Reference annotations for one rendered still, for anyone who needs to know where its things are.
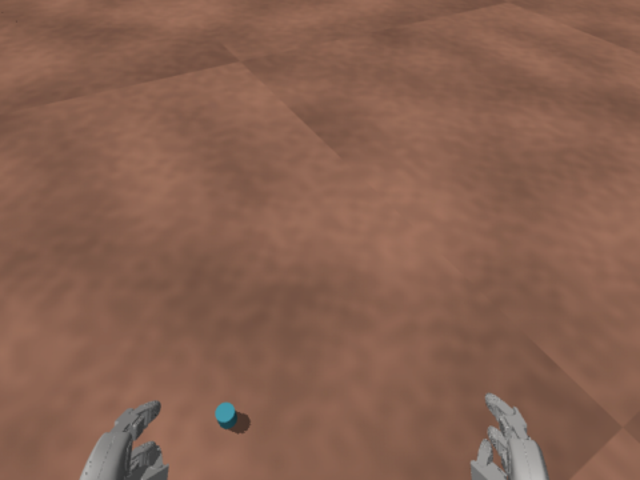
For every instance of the tin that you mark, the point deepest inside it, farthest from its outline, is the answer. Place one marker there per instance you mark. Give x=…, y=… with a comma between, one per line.
x=226, y=415

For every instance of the right robot hand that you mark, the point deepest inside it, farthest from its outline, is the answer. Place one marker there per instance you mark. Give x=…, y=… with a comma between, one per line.
x=521, y=457

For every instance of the left robot hand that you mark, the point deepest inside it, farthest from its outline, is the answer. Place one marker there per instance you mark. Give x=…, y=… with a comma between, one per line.
x=112, y=457

